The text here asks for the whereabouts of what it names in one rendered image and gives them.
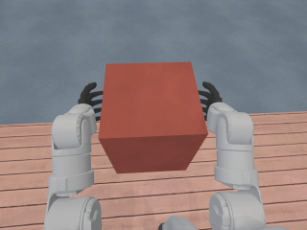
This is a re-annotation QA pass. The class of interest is robot left upper arm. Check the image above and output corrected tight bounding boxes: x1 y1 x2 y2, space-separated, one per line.
44 196 103 230

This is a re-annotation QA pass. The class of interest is robot right thigh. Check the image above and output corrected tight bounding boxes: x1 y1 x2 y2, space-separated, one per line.
162 217 199 230

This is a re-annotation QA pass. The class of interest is right robot shin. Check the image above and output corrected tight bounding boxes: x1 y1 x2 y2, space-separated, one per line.
166 215 177 221

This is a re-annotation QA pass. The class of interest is robot left hand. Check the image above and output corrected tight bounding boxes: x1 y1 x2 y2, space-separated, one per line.
78 82 104 122

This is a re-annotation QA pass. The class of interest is robot right hand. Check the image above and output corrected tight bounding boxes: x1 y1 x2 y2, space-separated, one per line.
198 81 223 121

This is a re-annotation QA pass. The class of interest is robot right forearm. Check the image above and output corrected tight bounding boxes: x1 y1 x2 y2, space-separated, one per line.
206 102 266 221

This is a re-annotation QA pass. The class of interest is robot right upper arm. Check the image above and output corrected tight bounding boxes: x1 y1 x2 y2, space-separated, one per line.
208 191 290 230

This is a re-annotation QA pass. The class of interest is robot left forearm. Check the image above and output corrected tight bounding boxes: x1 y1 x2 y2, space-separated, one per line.
43 103 98 230

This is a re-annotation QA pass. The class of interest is carton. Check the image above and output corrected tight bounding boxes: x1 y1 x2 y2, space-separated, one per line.
98 61 208 174

